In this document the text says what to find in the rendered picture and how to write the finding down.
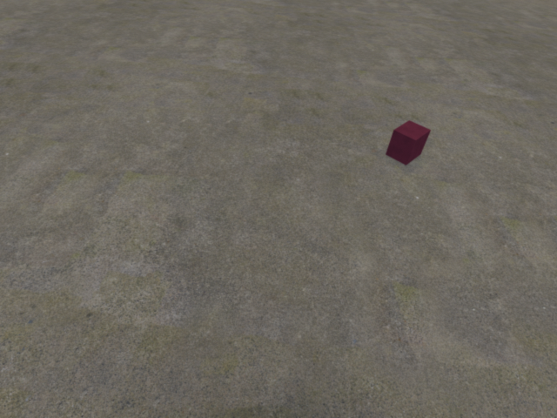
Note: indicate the carton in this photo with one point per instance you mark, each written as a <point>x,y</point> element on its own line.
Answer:
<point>407,142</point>

